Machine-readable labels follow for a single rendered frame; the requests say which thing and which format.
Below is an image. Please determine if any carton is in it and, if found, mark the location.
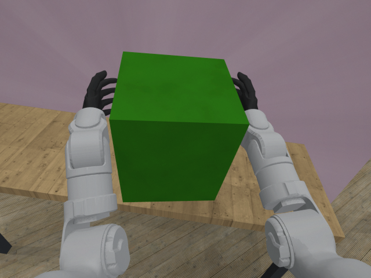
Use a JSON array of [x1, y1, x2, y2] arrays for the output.
[[109, 52, 250, 202]]

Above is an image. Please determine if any robot right upper arm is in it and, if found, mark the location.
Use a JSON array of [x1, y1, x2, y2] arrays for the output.
[[265, 209, 371, 278]]

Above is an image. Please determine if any left robot forearm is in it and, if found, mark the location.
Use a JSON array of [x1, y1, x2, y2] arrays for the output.
[[59, 107, 118, 270]]

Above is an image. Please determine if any right robot forearm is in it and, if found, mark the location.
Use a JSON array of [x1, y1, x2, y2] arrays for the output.
[[241, 109, 336, 250]]

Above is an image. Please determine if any right robot hand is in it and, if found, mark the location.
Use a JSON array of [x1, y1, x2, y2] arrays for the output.
[[232, 72, 258, 111]]

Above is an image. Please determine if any table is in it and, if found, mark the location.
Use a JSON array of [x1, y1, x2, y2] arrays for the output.
[[0, 103, 345, 278]]

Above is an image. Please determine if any robot left upper arm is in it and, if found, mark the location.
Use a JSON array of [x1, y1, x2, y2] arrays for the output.
[[34, 224, 130, 278]]

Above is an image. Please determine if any left robot hand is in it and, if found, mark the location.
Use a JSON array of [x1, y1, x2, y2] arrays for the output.
[[82, 70, 117, 116]]

